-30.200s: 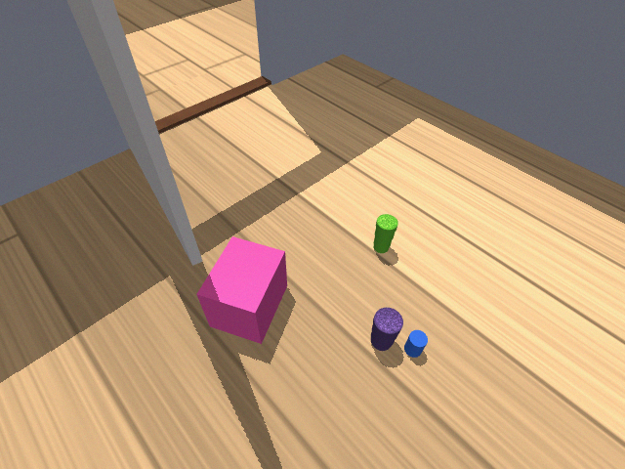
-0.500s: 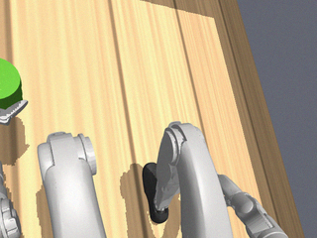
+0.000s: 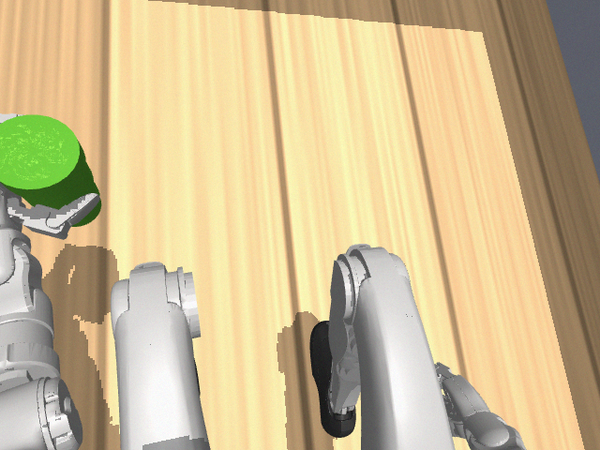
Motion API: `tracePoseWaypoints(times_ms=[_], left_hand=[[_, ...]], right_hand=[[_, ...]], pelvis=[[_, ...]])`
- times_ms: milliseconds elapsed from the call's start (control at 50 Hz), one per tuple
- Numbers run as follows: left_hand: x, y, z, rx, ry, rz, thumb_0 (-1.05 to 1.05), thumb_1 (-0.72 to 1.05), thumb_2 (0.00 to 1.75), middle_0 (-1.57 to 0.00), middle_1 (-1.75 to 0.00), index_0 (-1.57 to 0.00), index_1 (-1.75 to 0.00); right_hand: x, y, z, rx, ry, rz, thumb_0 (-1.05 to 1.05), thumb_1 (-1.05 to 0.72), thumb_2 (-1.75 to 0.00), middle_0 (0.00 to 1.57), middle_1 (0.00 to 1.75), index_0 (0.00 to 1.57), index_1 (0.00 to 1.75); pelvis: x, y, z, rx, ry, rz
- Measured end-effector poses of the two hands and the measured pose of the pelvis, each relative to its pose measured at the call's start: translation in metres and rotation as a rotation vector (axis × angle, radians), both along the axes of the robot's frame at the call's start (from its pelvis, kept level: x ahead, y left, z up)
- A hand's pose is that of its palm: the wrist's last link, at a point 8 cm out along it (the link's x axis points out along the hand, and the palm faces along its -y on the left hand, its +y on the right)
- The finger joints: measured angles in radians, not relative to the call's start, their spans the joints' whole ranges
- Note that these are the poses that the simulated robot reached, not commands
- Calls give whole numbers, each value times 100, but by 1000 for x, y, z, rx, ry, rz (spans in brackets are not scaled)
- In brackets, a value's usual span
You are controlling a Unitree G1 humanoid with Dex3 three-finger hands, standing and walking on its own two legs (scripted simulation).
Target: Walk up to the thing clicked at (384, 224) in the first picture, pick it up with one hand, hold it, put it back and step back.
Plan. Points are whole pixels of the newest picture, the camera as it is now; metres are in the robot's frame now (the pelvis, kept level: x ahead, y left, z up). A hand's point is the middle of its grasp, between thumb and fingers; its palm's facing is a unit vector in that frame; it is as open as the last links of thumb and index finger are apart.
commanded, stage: settle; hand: left
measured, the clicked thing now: (58, 182) +0.42 +0.27 -0.08
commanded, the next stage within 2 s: lift in 0.66 s
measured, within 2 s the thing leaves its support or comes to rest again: neither
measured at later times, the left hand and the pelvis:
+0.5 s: hand (43, 163) +0.43 +0.27 -0.02, palm faces +0.28 -0.96 -0.04, open 10.8 cm; pelvis +0.00 -0.01 +0.02, yaw +2 degrees
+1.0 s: hand (35, 159) +0.42 +0.26 +0.01, palm faces +0.23 -0.97 -0.06, open 10.8 cm; pelvis +0.00 -0.01 +0.04, yaw +3 degrees
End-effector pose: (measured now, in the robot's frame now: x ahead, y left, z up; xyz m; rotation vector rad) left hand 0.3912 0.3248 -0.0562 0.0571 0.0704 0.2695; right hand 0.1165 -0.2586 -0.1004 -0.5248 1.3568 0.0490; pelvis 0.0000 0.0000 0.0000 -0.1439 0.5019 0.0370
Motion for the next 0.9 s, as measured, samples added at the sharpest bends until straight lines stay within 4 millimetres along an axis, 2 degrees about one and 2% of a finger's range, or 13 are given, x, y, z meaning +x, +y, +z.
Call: tracePoseWaypoints(times_ms=[160, 320, 640, 900], left_hand=[[10, -13, 15, -21, -1, -4, -2, -54, 112, -74, -107, -68, -112], [9, -16, 27, -25, -7, 5, -2, -54, 112, -74, -107, -68, -112], [-7, -8, 44, -23, 14, 14, -2, -54, 112, -74, -107, -67, -113], [-5, -11, 56, -18, 14, 0, -2, -54, 112, -74, -107, -67, -113]], right_hand=[[2, -12, 4, -4, -13, -41, 0, -90, -90, 20, 30, 20, 30], [10, -18, 10, -12, -50, -54, 0, -90, -90, 20, 30, 20, 30], [13, -8, 20, 14, -89, -49, 0, -90, -90, 20, 30, 20, 30], [8, -4, 25, 28, -86, -67, 1, -91, -90, 20, 30, 20, 30]], pelvis=[[4, -6, 9, 22, 29, -1], [4, -8, 16, 34, 37, 1], [-1, -6, 29, 42, 37, 14], [0, -6, 37, 47, 45, 21]])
